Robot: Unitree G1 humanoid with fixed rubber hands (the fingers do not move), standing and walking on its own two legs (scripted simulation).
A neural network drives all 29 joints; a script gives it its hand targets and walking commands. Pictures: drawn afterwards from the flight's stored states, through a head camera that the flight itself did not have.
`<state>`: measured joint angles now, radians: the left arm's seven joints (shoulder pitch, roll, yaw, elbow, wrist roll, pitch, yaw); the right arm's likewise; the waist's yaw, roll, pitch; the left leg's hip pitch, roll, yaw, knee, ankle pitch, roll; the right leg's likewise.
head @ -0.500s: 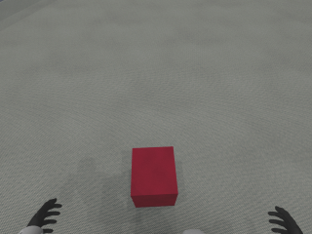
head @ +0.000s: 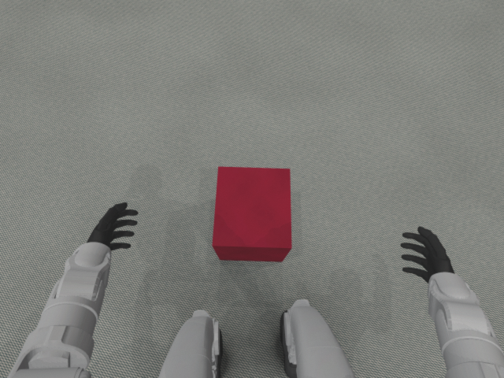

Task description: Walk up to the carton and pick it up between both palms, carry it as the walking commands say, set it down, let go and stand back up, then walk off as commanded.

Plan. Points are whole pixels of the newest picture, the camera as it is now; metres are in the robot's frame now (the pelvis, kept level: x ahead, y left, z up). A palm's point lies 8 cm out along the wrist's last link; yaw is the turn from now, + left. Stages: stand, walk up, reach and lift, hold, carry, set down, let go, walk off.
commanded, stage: reach and lift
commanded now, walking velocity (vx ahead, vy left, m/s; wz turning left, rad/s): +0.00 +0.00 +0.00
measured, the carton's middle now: (252, 217) +0.49 -0.02 -0.59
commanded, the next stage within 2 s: none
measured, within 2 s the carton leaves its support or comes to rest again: neither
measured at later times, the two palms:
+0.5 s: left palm (143, 193) +0.42 +0.21 -0.13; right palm (386, 203) +0.38 -0.27 -0.13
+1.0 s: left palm (168, 158) +0.51 +0.17 -0.17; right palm (354, 165) +0.48 -0.24 -0.17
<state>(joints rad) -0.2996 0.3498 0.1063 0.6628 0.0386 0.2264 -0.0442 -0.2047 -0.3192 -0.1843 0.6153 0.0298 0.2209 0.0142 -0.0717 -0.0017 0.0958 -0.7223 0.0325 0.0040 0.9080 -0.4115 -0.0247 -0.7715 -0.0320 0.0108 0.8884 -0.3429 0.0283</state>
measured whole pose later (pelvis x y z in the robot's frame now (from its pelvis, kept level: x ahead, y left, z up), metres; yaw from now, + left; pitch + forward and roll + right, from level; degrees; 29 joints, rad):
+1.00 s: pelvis -0.03 -0.01 -0.07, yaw +2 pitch +48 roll +1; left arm -1.22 0.30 0.33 0.90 0.06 0.16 -0.03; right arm -1.15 -0.25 -0.43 0.82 -0.06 0.16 0.01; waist -0.06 0.02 -0.04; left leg -1.56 0.00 -0.05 1.03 -0.32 -0.04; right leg -1.60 -0.02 0.03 1.01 -0.25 0.02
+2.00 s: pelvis -0.07 +0.00 -0.31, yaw +2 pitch +44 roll +1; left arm -1.44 0.39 0.12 1.06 -0.13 0.11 0.09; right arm -1.40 -0.35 -0.25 1.05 0.13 0.09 -0.09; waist -0.07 0.01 0.23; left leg -2.20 -0.05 -0.07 2.06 -0.63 -0.08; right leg -2.25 0.02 0.07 2.02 -0.53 0.06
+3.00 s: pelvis -0.08 +0.00 -0.34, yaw +3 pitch +38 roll +0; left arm -1.60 0.37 0.02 1.15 -0.20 0.09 0.12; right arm -1.55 -0.32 -0.20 1.16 0.15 0.05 -0.12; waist -0.06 0.02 0.41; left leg -2.23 -0.06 -0.07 2.18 -0.62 -0.07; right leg -2.27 0.00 0.06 2.14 -0.53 0.06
